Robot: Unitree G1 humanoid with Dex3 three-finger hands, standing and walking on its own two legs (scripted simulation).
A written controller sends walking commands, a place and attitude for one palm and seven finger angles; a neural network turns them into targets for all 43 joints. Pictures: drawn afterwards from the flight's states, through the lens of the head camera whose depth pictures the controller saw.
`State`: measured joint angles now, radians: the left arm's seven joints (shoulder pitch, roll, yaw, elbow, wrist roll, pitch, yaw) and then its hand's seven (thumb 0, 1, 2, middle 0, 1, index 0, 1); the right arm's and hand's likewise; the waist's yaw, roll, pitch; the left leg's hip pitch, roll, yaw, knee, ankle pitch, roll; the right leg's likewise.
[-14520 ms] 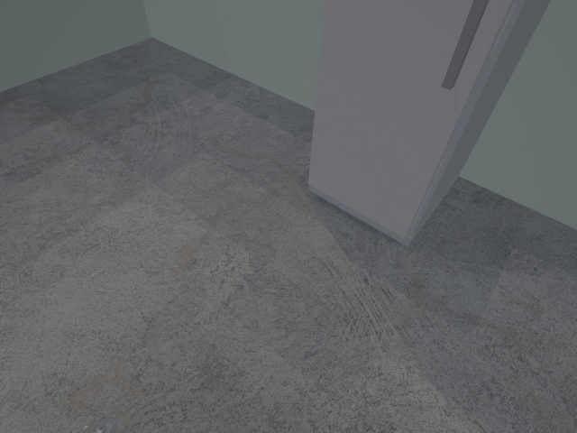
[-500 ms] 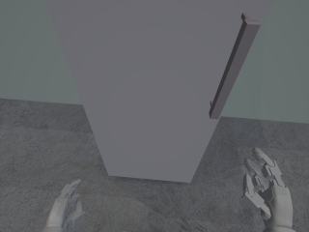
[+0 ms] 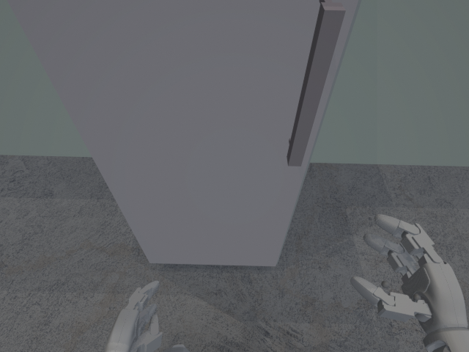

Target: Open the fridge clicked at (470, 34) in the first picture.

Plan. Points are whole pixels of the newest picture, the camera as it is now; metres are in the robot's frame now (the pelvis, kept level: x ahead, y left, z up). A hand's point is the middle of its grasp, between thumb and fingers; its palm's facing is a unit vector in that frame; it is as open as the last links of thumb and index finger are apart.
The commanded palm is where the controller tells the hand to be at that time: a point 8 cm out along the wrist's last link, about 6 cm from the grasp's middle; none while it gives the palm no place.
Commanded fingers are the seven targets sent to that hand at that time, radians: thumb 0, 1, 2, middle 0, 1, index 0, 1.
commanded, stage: raise the hand to about handle height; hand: right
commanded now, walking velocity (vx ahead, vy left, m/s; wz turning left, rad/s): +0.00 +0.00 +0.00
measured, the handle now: (306, 94) +0.50 -0.10 +0.19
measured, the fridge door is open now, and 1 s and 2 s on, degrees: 0 0 0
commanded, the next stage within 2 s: move the hooked fingers beside the handle in 1.34 s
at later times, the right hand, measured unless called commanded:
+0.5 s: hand (441, 227) +0.26 -0.24 +0.16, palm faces +0.07 +0.99 -0.08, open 13.5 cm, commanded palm +0.23 -0.29 +0.17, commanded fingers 0.00 0.50 -0.30 0.30 1.20 0.30 1.20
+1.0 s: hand (463, 175) +0.30 -0.26 +0.22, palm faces +0.06 +1.00 -0.08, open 14.0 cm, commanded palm +0.26 -0.29 +0.22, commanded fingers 0.00 0.50 -0.30 0.30 1.20 0.30 1.20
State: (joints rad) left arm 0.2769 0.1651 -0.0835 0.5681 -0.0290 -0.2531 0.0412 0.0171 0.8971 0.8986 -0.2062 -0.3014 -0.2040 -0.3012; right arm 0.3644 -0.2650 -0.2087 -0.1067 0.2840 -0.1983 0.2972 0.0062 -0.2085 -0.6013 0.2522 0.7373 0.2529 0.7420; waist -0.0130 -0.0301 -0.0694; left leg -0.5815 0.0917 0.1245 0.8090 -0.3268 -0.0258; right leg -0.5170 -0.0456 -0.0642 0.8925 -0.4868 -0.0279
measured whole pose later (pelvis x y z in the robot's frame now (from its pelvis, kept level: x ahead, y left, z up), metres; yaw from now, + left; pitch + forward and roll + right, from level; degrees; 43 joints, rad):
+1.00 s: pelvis +0.02 +0.03 +0.04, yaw +0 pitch -2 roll +1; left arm 0.24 0.29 -0.07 0.61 -0.08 -0.22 0.10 0.02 0.90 0.90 -0.20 -0.30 -0.20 -0.30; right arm -0.15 -0.49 -0.49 0.19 0.34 0.16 0.48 -0.01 0.50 -0.30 0.30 1.20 0.30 1.20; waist -0.05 -0.06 -0.01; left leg -0.24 0.05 0.14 0.48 -0.21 0.00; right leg -0.14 -0.05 -0.07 0.50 -0.32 0.01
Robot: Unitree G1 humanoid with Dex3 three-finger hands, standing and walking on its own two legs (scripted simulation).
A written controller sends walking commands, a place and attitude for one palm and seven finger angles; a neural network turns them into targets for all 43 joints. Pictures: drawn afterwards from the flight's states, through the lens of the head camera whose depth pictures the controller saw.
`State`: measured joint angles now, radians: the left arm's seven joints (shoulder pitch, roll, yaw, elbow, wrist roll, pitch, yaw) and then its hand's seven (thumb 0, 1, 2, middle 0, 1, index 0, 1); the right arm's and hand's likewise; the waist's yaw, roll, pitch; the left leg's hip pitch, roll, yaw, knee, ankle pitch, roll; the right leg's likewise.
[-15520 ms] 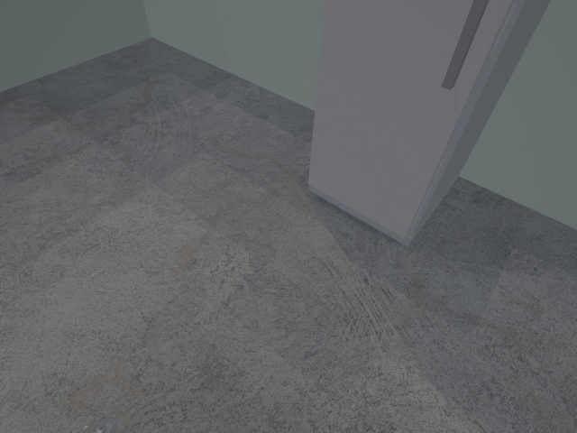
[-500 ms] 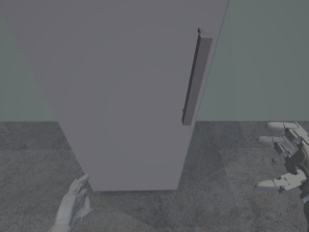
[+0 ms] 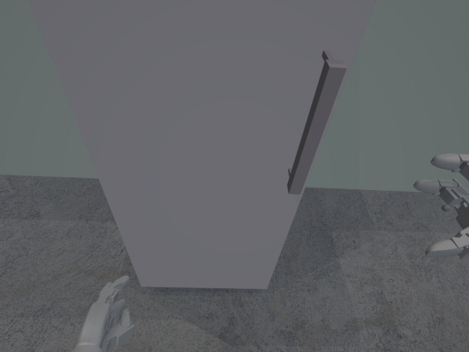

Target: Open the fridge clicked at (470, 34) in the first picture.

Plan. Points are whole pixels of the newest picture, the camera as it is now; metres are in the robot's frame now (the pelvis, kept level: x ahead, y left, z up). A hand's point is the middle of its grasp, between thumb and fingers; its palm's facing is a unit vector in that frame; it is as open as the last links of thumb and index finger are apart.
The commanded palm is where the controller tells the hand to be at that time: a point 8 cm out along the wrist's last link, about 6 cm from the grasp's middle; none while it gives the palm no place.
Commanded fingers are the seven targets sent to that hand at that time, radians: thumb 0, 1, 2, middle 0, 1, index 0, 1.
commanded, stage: raise the hand to about handle height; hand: right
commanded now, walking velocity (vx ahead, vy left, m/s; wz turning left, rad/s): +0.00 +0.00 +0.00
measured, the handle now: (308, 131) +0.48 -0.13 +0.15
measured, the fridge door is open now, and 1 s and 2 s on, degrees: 0 0 0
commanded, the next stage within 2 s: move the hooked fingers beside the handle in 0.34 s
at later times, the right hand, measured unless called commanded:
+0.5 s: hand (448, 213) +0.28 -0.29 +0.18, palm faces +0.09 +0.99 -0.07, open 14.0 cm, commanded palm +0.25 -0.32 +0.18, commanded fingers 0.00 0.50 -0.30 0.30 1.20 0.30 1.20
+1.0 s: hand (407, 184) +0.33 -0.25 +0.18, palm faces +0.04 +1.00 -0.04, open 14.0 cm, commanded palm +0.30 -0.29 +0.18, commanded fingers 0.00 0.50 -0.30 0.30 1.20 0.30 1.20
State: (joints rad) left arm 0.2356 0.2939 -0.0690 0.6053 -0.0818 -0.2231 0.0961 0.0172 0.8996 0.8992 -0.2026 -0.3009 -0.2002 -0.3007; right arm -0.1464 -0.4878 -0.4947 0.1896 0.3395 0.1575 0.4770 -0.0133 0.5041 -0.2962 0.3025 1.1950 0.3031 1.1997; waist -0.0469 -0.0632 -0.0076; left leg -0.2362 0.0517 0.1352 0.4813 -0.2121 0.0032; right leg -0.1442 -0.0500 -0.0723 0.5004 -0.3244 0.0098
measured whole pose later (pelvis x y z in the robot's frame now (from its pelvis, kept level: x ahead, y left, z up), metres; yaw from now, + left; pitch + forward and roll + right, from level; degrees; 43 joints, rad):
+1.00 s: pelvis +0.01 -0.01 +0.00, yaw +1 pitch -1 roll +0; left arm 0.25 0.27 -0.07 0.61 -0.07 -0.20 0.10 0.02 0.90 0.90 -0.20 -0.30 -0.20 -0.30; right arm -0.24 -0.39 -0.39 0.18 0.28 0.16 0.35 -0.01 0.50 -0.30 0.30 1.20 0.30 1.20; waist -0.03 -0.05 -0.02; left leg -0.23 0.06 0.11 0.45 -0.20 -0.01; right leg -0.13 -0.03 -0.09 0.46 -0.31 0.00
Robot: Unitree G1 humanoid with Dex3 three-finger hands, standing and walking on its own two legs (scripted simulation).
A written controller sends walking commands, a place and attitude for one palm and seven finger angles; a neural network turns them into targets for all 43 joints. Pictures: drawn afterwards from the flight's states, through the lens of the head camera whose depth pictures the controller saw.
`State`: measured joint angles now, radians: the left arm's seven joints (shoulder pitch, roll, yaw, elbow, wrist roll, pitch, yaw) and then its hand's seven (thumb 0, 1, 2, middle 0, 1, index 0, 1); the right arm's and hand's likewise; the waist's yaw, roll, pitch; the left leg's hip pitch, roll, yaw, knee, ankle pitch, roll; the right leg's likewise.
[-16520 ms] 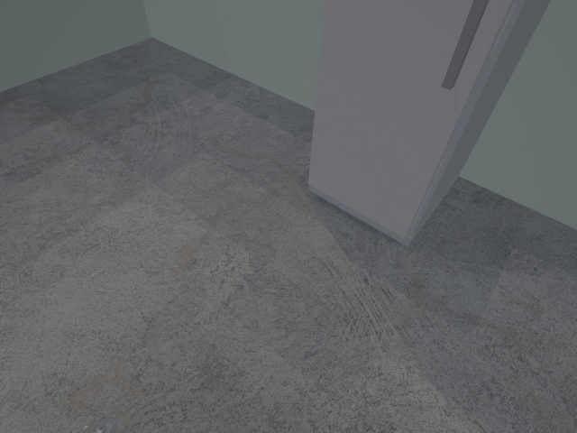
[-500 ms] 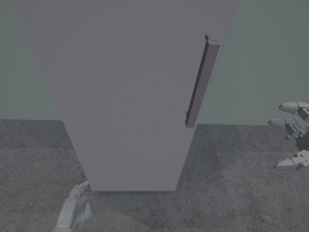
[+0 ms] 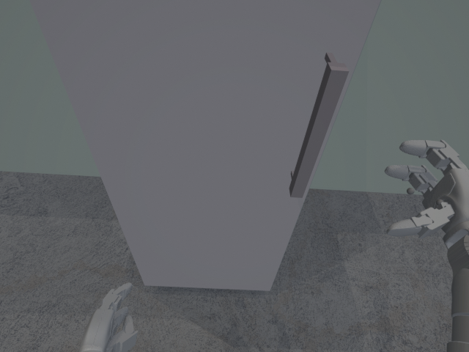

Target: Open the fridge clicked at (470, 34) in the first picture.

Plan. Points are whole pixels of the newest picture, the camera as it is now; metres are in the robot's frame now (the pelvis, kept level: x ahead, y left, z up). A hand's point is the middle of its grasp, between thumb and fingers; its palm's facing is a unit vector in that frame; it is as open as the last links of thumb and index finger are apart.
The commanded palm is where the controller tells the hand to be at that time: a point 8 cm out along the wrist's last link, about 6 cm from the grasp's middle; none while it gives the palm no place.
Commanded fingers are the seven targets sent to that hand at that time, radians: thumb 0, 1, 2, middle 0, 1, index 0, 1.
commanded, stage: move the hooked fingers beside the handle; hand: right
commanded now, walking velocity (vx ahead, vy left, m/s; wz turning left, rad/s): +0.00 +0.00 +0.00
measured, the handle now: (310, 134) +0.47 -0.12 +0.15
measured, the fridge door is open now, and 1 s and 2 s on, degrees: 0 0 0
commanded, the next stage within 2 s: feel for the door with the fingertips in 1.84 s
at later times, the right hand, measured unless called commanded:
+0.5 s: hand (382, 172) +0.35 -0.21 +0.17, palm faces +0.05 +1.00 -0.02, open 14.0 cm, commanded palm +0.33 -0.26 +0.17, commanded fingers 0.00 0.50 -0.30 0.30 1.20 0.30 1.20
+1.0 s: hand (361, 152) +0.41 -0.20 +0.16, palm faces +0.03 +1.00 -0.01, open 14.0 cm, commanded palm +0.39 -0.25 +0.16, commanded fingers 0.00 0.50 -0.30 0.30 1.20 0.30 1.20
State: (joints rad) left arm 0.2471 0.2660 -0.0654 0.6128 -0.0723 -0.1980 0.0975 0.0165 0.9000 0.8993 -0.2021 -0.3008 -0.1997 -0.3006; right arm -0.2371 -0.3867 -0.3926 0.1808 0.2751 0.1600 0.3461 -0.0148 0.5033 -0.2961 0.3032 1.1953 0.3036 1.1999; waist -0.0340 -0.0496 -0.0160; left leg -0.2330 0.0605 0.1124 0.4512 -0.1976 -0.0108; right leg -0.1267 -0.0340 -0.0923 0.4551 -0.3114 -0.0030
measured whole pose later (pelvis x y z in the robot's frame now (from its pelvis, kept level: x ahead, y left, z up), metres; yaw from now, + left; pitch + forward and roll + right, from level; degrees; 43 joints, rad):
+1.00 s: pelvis -0.02 +0.01 +0.00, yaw +1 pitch +2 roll +0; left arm 0.32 0.29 -0.04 0.67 -0.07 -0.13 0.09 0.01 0.90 0.90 -0.20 -0.30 -0.20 -0.30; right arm -0.69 -0.43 -0.33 0.79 0.18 -0.02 0.27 -0.01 0.50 -0.30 0.30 1.20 0.30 1.20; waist 0.04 -0.02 -0.01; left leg -0.34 0.05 0.10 0.47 -0.17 0.00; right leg -0.23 -0.05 -0.10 0.49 -0.29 0.00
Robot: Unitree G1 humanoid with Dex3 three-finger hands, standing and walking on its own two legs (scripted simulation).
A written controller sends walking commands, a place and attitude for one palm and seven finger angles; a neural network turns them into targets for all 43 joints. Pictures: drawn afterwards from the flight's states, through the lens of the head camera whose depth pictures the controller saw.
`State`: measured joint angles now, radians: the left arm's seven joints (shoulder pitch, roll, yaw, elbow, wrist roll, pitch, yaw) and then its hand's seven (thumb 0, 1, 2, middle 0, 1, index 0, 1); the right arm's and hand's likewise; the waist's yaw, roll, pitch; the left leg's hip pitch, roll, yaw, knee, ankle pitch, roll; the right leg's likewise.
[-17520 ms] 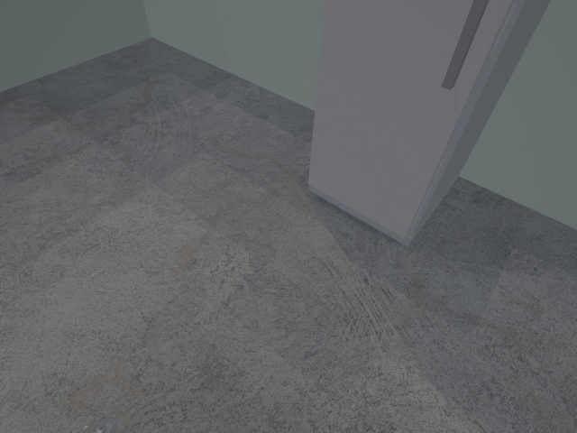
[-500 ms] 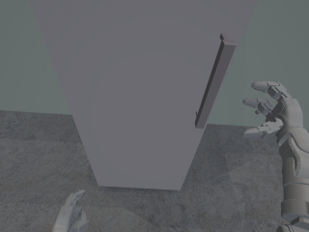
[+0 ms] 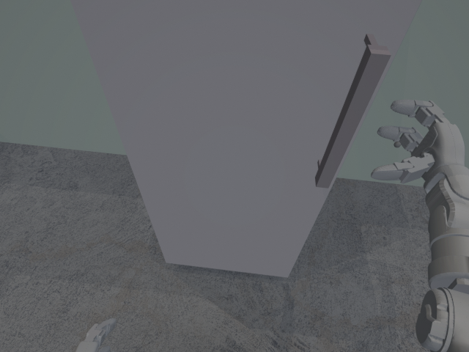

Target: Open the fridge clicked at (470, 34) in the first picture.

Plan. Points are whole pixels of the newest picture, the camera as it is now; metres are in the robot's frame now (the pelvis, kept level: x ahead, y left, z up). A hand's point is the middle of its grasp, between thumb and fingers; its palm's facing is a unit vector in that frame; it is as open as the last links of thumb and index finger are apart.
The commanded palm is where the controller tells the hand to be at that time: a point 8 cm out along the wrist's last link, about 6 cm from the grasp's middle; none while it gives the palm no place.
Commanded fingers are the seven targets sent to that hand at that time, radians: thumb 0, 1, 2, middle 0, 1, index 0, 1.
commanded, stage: move the hooked fingers beside the handle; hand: right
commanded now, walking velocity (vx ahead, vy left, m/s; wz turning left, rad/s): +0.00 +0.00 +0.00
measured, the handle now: (342, 122) +0.49 -0.14 +0.15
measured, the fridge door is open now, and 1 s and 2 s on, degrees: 0 0 0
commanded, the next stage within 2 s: feel for the door with the fingertips in 0.84 s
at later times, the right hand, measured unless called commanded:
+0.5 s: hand (394, 143) +0.43 -0.21 +0.16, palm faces +0.02 +1.00 -0.01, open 14.0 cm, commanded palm +0.40 -0.25 +0.16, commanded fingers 0.00 0.50 -0.30 0.30 1.20 0.30 1.20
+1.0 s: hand (392, 145) +0.43 -0.21 +0.16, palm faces +0.04 +1.00 -0.01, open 14.0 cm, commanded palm +0.41 -0.25 +0.16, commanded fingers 0.00 0.50 -0.30 0.30 1.20 0.30 1.20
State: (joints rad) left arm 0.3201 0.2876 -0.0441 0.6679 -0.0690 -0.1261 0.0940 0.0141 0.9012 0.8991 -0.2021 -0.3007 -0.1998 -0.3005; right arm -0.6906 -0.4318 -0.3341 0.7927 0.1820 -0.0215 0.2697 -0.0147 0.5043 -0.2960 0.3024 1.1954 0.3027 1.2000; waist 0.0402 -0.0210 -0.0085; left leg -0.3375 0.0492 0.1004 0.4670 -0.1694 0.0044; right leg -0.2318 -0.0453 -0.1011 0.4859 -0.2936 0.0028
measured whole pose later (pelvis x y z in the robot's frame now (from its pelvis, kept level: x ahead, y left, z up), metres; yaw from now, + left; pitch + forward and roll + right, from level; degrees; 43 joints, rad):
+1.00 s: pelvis +0.01 +0.00 +0.00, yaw +0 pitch +3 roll +0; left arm 0.31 0.28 -0.04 0.64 -0.06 -0.08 0.08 0.01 0.90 0.90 -0.20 -0.30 -0.20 -0.30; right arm -0.67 -0.39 -0.31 0.75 0.18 -0.01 0.25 -0.01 0.50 -0.30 0.30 1.20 0.30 1.20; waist 0.02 -0.03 -0.02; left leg -0.34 0.05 0.10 0.47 -0.18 0.00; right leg -0.23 -0.04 -0.10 0.49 -0.30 0.00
